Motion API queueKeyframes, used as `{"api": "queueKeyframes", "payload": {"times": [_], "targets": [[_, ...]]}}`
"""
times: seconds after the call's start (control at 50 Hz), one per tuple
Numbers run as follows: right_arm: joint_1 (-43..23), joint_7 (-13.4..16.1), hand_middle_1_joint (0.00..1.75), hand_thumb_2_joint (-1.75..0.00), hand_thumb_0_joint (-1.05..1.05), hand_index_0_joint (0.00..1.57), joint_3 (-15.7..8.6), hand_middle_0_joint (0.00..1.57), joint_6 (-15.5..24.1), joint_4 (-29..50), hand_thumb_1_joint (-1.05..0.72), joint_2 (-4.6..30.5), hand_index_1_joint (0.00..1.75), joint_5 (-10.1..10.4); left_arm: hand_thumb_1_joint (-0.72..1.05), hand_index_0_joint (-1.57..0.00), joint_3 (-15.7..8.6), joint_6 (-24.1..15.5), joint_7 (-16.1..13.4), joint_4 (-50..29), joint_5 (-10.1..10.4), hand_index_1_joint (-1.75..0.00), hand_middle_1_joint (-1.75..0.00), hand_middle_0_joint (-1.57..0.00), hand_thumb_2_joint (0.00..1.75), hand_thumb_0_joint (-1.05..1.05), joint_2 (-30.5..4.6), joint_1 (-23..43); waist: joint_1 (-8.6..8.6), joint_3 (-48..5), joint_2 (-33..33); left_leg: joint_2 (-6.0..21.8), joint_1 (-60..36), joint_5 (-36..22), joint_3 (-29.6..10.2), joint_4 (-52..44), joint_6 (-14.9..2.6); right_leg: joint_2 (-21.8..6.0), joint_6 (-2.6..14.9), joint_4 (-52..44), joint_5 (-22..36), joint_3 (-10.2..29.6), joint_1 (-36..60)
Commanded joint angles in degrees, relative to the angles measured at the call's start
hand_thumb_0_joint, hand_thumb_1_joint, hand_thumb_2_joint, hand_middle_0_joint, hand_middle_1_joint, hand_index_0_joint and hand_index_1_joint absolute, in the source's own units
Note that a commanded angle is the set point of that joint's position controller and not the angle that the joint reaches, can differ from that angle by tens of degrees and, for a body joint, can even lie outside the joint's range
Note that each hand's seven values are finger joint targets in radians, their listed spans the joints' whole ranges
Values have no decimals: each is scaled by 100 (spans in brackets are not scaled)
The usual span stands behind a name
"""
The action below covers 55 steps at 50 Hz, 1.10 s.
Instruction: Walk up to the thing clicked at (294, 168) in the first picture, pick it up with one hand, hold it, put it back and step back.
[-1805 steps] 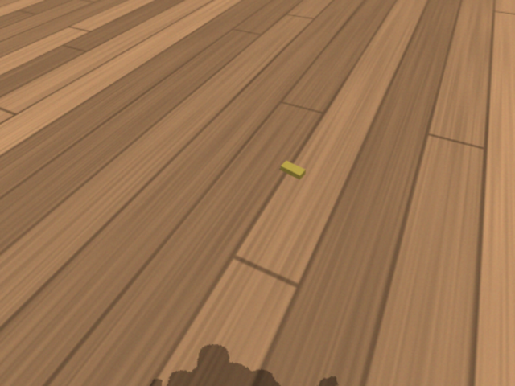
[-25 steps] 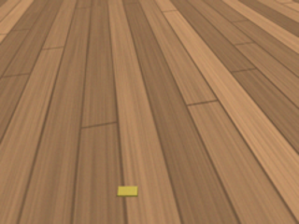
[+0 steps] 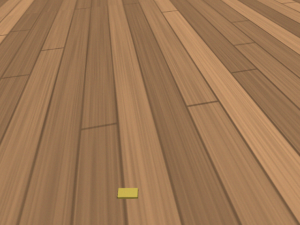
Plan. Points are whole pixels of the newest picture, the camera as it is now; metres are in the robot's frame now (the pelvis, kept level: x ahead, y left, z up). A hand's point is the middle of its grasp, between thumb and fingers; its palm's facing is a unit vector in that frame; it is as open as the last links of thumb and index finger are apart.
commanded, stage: stand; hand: left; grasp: from above
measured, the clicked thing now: (128, 193) +0.46 +0.21 -0.76
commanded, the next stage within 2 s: step back in 0.40 s
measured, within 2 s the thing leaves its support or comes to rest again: neither
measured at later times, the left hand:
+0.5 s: hand out of the picture +0.07 +0.26 -0.16, palm faces +0.03 -0.93 -0.36, open 7.4 cm
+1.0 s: hand out of the picture +0.03 +0.29 -0.18, palm faces -0.08 -0.93 -0.37, open 7.4 cm
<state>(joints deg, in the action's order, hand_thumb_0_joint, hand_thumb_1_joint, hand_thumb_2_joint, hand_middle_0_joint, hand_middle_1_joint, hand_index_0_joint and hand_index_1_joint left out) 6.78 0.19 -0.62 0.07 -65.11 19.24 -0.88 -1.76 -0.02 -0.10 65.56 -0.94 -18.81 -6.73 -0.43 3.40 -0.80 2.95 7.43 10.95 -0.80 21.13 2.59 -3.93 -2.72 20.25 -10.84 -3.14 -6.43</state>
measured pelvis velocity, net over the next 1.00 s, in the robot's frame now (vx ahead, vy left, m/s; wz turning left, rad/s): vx -0.09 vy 0.03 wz -0.07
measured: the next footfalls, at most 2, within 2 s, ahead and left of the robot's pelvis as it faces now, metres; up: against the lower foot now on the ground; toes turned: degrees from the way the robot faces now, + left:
right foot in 1.08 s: -0.10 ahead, -0.10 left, +0.00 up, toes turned -2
left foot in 1.42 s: -0.17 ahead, +0.15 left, +0.00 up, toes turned -4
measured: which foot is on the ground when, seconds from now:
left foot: down 0.00-1.00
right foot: down 0.00-0.70, up 0.72-1.00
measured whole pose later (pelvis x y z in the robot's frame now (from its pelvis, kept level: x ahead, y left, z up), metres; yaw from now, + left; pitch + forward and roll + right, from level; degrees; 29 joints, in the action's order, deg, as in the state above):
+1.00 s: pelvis -0.09 +0.03 -0.02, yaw -4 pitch -1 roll -1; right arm 7.9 1.0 -2.8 -1.5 -50.5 19.9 -1.4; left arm -4.5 3.2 -1.1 51.2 -0.6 -22.0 -6.2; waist 0.9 11.4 1.6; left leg 1.4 20.2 14.9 3.0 36.4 -2.2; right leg 3.4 -1.4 56.7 -29.0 5.8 -22.3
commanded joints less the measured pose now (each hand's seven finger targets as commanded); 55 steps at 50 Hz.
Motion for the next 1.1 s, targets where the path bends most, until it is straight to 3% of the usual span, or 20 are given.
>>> {"api": "queueKeyframes", "payload": {"times": [0.0, 0.36, 0.38, 0.44, 0.52, 0.56, 0.6, 0.62, 0.64, 0.66, 0.68, 0.7, 0.74, 0.78, 0.82, 0.92, 0.98, 1.04, 1.06, 1.08], "targets": [[-232, 53, 30, -90, 0, 20, -201, 20, 133, 333, -90, 1189, 30, -9, 90, -20, -208, -125, -63, -328, 3, -30, -30, -20, 90, 0, -1253, 181, 10, -426, 77, 457, 37, -817, -316, -368, -329, -430, 305, -321, 527, 338, 111], [-204, 41, 30, -90, 0, 20, -183, 20, 128, 318, -90, 1217, 30, 1, 90, -20, -167, -130, -49, -337, 20, -30, -30, -20, 90, 0, -1247, 142, 21, -398, 50, 439, 63, -786, -283, -378, -314, -437, 306, -352, 605, 350, 124], [-458, -7, 30, -90, 0, 20, -275, 20, 2, 424, -90, 1503, 30, 71, 90, -20, -415, -83, -91, -455, 146, -30, -30, -20, 90, 0, -1649, 141, 13, 289, 99, 309, 603, -1416, -392, 166, -419, -363, 350, 122, 1421, 434, -389], [-269, -25, 30, -90, 0, 20, -331, 20, -72, 601, -90, 1424, 30, 143, 90, -20, -478, -49, -134, -718, 147, -30, -30, -20, 90, 0, -1577, 10, 69, -467, 140, 290, 475, -1757, -275, 690, -542, -417, 599, 500, 1788, 383, -161], [-211, -51, 30, -90, 0, 20, -388, 20, -174, 856, -90, 1393, 30, 127, 90, -20, -522, 33, -128, -1099, 81, -30, -30, -20, 90, 0, -1649, 167, 98, -797, 423, 35, 586, -888, -148, 1482, -593, -759, 957, 564, 1429, 773, -570], [-19, -85, 30, -90, 0, 20, -401, 20, -250, 920, -90, 1262, 30, 106, 90, -20, -574, 71, -145, -1314, 24, -30, -30, -20, 90, 0, -1816, 463, 149, -691, 1049, -414, 663, 345, 137, 2444, -494, -1292, 1359, 261, 1235, 1209, -1001], [465, -125, 30, -90, 0, 20, -466, 20, -313, 951, -90, 1277, 30, 90, 90, -20, -598, 85, -159, -1571, -61, -30, -30, -20, 90, 0, -1940, 882, 348, -670, 1428, -446, 493, 1611, -24, 3122, -566, -1665, 1632, 339, 1063, 1352, -1667], [615, -130, 30, -90, 0, 20, -482, 20, -298, 972, -90, 1298, 30, 128, 90, -20, -573, 91, -166, -1651, -64, -30, -30, -20, 90, 0, -1884, 999, 435, -606, 1402, -341, 503, 1434, -100, 2761, -614, -1496, 1482, 638, 1056, 1151, -1668], [840, -125, 30, -90, 0, 20, -496, 20, -245, 959, -90, 1331, 30, 123, 90, -20, -533, 108, -172, -1723, -55, -30, -30, -20, 90, 0, -1798, 1064, 501, -658, 1262, -136, 507, 478, -193, 1988, -681, -1164, 1148, 1235, 949, 912, -1497], [736, -96, 30, -90, 0, 20, -535, 20, -180, 992, -90, 1592, 30, 40, 90, -20, -480, 163, -169, -1747, -7, -30, -30, -20, 90, 0, -1498, 874, 382, -498, -7, 544, 802, -1243, -1024, 681, -765, -301, 711, 2374, 118, 358, -1497], [570, -68, 30, -90, 0, 20, -636, 20, -122, 1069, -90, 2025, 30, -50, 90, -20, -427, 221, -196, -1793, 56, -30, -30, -20, 90, 0, -1125, 729, 275, -291, -1150, 1288, 399, -2470, -2405, -43, -1008, 842, 486, 3317, -2124, 507, -2413], [591, -25, 30, -90, 0, 20, -699, 20, -64, 1171, -90, 2256, 30, -79, 90, -20, -441, 262, -253, -1774, 28, -30, -30, -20, 90, 0, -1201, 473, 224, -522, -830, 1554, 236, -3403, -2504, 183, -1264, 917, 489, 3978, -2664, 1198, -2384], [132, 64, 30, -90, 0, 20, -665, 20, -68, 1356, -90, 2057, 30, -95, 90, -20, -451, 292, -322, -1650, 48, -30, -30, -20, 90, 0, -1249, 338, 137, -624, -861, 1656, 339, -2980, -2407, 175, -1521, 964, 525, 4804, -2542, 1648, -2354], [-339, 142, 30, -90, 0, 20, -592, 20, -41, 1578, -90, 1737, 30, -154, 90, -20, -444, 283, -284, -1543, 106, -30, -30, -20, 90, 0, -1345, -53, -158, -566, -898, 1207, 350, -2565, -1543, 408, -1470, 894, 443, 5112, -1946, 1503, -2414], [-194, 172, 30, -90, 0, 20, -594, 20, -33, 1692, -90, 1595, 30, -110, 90, -20, -511, 261, -238, -1564, 51, -30, -30, -20, 90, 0, -1419, -197, -97, -652, -788, 1253, 44, -2478, -1448, 549, -1685, 805, 277, 5104, -1837, 1318, -2343], [327, 186, 30, -90, 0, 20, -640, 20, -38, 1785, -90, 1630, 30, -62, 90, -20, -533, 177, -160, -1908, 15, -30, -30, -20, 90, 0, -1309, 22, 250, -681, -660, 1360, -579, -2583, -1338, 767, -1820, 628, 107, 3623, -1919, 1013, -2239], [183, 159, 30, -90, 0, 20, -615, 20, -87, 1906, -90, 1713, 30, -69, 90, -20, -570, 139, -106, -1852, 5, -30, -30, -20, 90, 0, -1243, -227, 211, -753, -902, 1158, -148, -2032, -1110, 858, -1569, 543, 184, 2426, -1644, 577, -1497], [-62, 131, 30, -90, 0, 20, -585, 20, -181, 1957, -90, 1698, 30, 26, 90, -20, -595, 85, -95, -1577, -63, -30, -30, -20, 90, 0, -1191, -939, -100, -876, -765, 980, 755, -1108, -947, 1240, -1163, 524, 425, 615, -226, 329, -238], [-30, 113, 30, -90, 0, 20, -515, 20, -180, 1996, -90, 1501, 30, 75, 90, -20, -648, 38, -110, -1651, -140, -30, -30, -20, 90, 0, -1454, -957, -114, -859, -186, 664, 1363, -384, -734, 1557, -829, 60, 628, 385, -105, 1123, 57], [-228, 100, 30, -90, 0, 20, -465, 20, -169, 2108, -90, 1217, 30, 127, 90, -20, -801, 40, -83, -1801, -93, -30, -30, -20, 90, 0, -2030, -642, -127, -521, 1304, -552, 2230, 1160, -111, 2619, -366, -1041, 1394, 75, 368, 2792, -242]]}}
